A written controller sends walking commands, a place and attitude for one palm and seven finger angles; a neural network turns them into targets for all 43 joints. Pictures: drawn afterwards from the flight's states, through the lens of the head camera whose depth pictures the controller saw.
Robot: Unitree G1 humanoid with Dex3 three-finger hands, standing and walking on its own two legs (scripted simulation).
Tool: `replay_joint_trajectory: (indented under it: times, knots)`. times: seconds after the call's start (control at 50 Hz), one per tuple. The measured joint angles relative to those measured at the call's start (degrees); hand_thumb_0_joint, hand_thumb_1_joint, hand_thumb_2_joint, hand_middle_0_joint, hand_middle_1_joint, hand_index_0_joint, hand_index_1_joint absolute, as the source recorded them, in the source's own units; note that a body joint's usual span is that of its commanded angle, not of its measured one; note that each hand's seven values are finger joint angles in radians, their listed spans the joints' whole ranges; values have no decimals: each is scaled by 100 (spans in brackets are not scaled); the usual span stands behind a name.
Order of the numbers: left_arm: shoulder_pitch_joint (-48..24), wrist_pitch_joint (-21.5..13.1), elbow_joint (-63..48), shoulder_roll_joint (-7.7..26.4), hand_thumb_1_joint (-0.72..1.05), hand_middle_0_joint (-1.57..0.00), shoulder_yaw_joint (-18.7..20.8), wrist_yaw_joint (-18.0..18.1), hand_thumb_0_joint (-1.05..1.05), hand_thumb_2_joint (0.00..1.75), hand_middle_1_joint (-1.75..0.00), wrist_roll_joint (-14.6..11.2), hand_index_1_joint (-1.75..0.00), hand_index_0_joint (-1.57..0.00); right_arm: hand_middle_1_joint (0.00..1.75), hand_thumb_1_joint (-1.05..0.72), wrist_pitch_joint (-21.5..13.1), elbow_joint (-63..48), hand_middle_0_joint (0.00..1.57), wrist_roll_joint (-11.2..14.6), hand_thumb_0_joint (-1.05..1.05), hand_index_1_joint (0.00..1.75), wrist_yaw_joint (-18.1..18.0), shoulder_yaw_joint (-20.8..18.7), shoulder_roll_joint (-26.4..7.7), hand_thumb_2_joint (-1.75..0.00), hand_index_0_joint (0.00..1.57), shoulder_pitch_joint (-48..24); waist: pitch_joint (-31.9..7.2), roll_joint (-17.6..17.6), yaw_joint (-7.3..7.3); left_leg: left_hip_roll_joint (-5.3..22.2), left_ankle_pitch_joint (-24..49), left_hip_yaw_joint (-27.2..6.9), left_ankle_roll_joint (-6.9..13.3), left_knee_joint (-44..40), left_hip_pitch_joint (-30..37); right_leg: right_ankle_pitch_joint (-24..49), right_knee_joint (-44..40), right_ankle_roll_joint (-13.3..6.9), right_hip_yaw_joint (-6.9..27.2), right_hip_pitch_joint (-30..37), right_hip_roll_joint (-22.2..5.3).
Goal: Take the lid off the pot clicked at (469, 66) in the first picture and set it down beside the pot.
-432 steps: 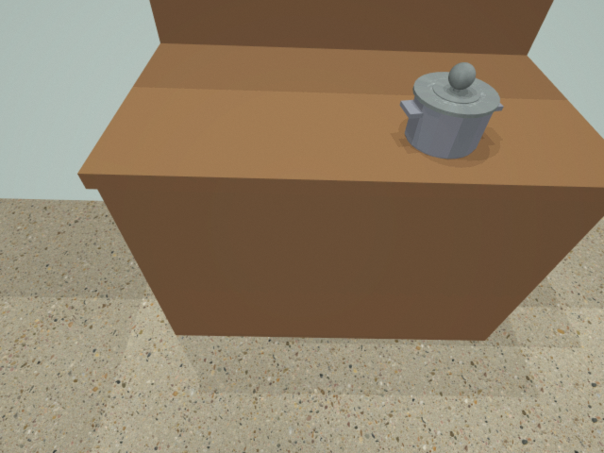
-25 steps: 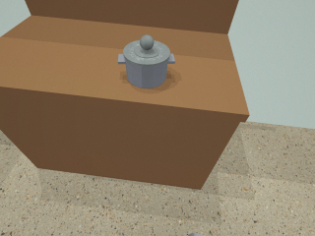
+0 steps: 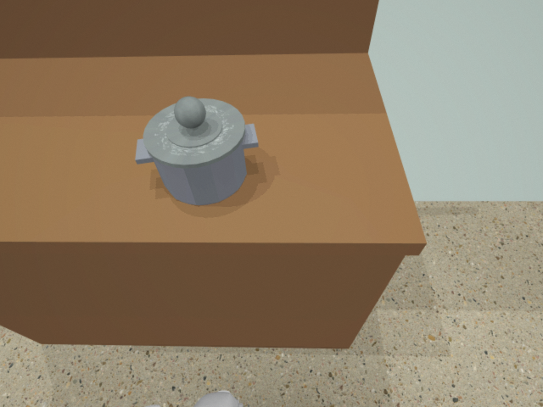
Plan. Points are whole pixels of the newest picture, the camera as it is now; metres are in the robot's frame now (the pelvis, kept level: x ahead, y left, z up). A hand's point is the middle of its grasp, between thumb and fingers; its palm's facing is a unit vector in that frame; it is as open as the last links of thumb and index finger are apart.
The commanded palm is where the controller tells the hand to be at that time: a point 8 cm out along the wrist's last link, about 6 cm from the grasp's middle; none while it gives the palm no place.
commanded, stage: come to a stop and stand still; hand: left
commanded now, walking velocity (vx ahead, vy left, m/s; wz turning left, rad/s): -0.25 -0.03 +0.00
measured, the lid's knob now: (190, 112) +0.52 +0.15 +0.15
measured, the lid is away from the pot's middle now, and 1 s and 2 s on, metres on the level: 0.00 0.00 0.00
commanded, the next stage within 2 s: look again from close up in 0.88 s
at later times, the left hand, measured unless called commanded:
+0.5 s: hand out of the picture +0.02 +0.22 -0.18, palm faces -0.01 -0.96 -0.28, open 7.4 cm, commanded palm none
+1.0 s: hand out of the picture -0.01 +0.18 -0.18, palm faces -0.02 -0.98 -0.20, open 7.4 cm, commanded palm none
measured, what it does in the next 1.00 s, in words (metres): steps on the spot: left foot, then right foot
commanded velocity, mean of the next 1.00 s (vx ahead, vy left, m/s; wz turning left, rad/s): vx -0.04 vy -0.04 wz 0.00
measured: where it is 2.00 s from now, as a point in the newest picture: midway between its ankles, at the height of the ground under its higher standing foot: outside the picture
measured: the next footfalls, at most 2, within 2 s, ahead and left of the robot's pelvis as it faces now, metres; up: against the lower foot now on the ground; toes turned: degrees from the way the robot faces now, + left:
left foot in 0.14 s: +0.08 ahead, +0.11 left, +0.00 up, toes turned +0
right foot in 0.50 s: -0.01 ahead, -0.12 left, +0.00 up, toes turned -3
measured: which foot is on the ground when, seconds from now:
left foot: up 0.00-0.12, down 0.14-1.00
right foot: down 0.00-0.14, up 0.16-0.48, down 0.50-1.00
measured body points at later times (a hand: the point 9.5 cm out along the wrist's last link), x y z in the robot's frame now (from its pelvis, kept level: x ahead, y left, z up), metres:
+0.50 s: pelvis -0.02 +0.01 -0.01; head +0.01 +0.00 +0.44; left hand +0.02 +0.27 -0.16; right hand +0.07 -0.23 -0.16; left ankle +0.06 +0.14 -0.74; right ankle -0.05 -0.12 -0.74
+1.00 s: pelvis -0.04 -0.01 -0.01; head -0.03 +0.00 +0.44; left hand -0.01 +0.23 -0.16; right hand -0.05 -0.22 -0.16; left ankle +0.04 +0.11 -0.74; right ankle -0.05 -0.12 -0.74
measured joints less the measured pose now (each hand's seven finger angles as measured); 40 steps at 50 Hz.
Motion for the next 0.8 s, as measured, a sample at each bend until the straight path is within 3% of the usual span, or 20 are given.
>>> replay_joint_trajectory:
  times: [0.08,0.12,0.16,0.22,0.28,0.32,0.38,0.44,0.5,0.56,0.6,0.66,0.8]
  knots:
    - [83,142,-5,72,93,-20,24,-4,0,90,-30,25,-30,-20,30,-94,110,-101,20,-15,1,30,-30,-87,-73,-90,19,-317,51,-52,114,-92,261,22,-59,-801,197,-192,214,115,86,54,-64]
    - [146,207,-20,129,92,-20,53,0,0,90,-30,15,-30,-20,30,-94,106,-169,20,-11,1,30,-10,-113,-117,-90,19,-410,68,-107,141,-135,731,72,-47,-1380,469,-350,454,194,114,21,-91]
    - [186,287,-31,217,92,-20,83,6,0,90,-30,-15,-30,-20,30,-94,62,-243,20,-35,1,30,-2,-121,-118,-90,19,-459,69,-206,149,-171,1128,115,214,-1655,614,-563,811,284,147,-94,-132]
    - [187,392,-23,371,92,-20,117,53,0,90,-30,-31,-30,-20,30,-93,46,-371,20,-77,1,30,-24,-45,-32,-90,19,-554,98,-382,193,-200,929,174,353,-1667,629,-1730,2130,388,519,-496,30]
    - [210,410,-14,456,91,-20,163,29,1,90,-30,-27,-30,-20,30,-92,57,-467,20,-98,1,30,-62,9,15,-90,19,-644,75,-399,201,-164,1119,156,331,-1979,671,-1718,3280,467,707,-799,186]
    - [255,419,-26,489,91,-20,173,1,1,90,-30,-28,-30,-20,30,-92,62,-515,20,-93,0,30,-64,25,29,-90,20,-707,45,-398,215,-143,1271,168,327,-2178,686,-1613,3485,526,731,-821,173]
    - [327,462,-29,489,91,-20,161,-37,1,90,-30,-23,-30,-20,30,-91,70,-569,20,-83,0,30,-49,17,18,-90,20,-775,-9,-343,204,-99,1443,183,293,-2382,677,-1631,3097,568,692,-611,76]
    - [371,463,-2,445,91,-20,115,-68,1,90,-30,-21,-30,-20,30,-91,79,-577,20,-91,0,30,-11,-10,-23,-90,20,-790,-55,-249,155,-64,1577,168,233,-2487,632,-1705,2147,527,581,-203,-38]
    - [573,255,-116,444,91,-20,2,-9,1,90,-30,15,-30,-20,30,-91,112,-643,20,-33,0,30,44,-57,-99,-90,20,-729,-143,-294,269,-39,1336,286,108,-1931,279,-674,495,379,721,259,-150]
    - [660,225,-94,257,91,-20,-101,38,1,90,-30,69,-30,-20,30,-91,183,-711,20,-41,0,30,99,-139,-257,-90,20,-634,-30,-36,137,-32,498,12,109,-1153,79,-873,783,347,601,248,23]
    - [744,216,-108,171,91,-20,-128,43,1,90,-30,61,-30,-20,30,-91,187,-715,20,-40,0,30,108,-162,-299,-90,20,-446,-69,-16,72,-112,382,44,135,-1013,185,-948,837,331,534,305,51]
    - [765,233,-121,123,91,-20,-150,37,1,90,-30,30,-30,-20,30,-91,120,-657,20,-48,0,30,102,-139,-282,-90,19,-188,-108,-118,28,-200,1016,48,285,-1354,409,-1018,981,323,507,305,49]
    - [731,142,-153,105,91,-20,-185,-3,1,90,-30,0,-30,-20,30,-91,159,-366,20,-72,0,30,123,-17,-111,-90,19,173,-240,-187,60,-200,1073,-41,263,-1667,405,-751,625,260,439,316,83]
